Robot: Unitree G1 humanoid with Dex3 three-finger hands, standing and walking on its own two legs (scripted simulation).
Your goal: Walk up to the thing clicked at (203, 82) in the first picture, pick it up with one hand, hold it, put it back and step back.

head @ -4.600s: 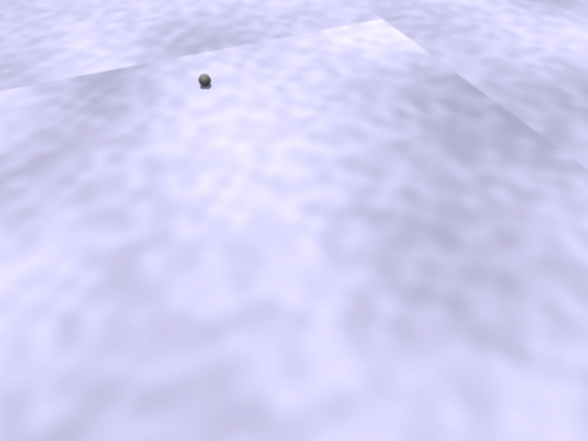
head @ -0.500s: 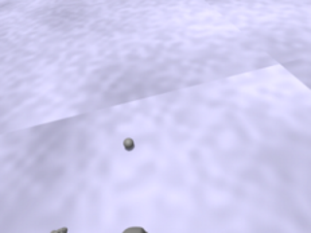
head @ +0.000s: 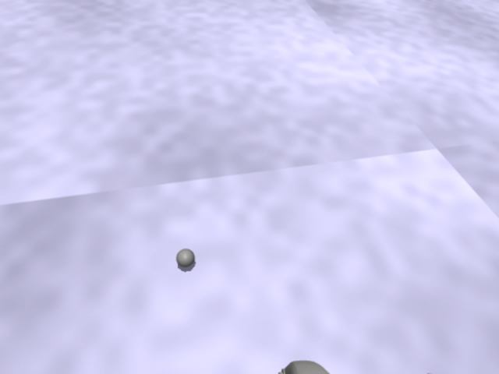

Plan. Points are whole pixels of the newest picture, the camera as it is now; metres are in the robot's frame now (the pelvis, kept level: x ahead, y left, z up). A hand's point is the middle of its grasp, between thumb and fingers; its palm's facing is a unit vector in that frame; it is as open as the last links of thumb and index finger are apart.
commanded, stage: walk up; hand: left
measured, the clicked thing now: (185, 257) +0.68 +0.23 -0.73
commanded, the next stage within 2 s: none
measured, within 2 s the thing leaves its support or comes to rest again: neither
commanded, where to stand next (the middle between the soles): +0.29 -0.02 m, yaw -1 degrees
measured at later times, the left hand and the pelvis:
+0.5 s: hand (121, 360) +0.17 +0.22 -0.11, palm faces -0.02 -0.90 -0.44, open 7.4 cm; pelvis +0.12 -0.06 +0.00, yaw -2 degrees
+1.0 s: hand (128, 312) +0.27 +0.24 -0.16, palm faces -0.08 -0.93 -0.37, open 7.4 cm; pelvis +0.20 -0.02 -0.01, yaw -2 degrees
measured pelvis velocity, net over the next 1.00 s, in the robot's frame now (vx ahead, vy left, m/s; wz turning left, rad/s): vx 0.20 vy -0.02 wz -0.03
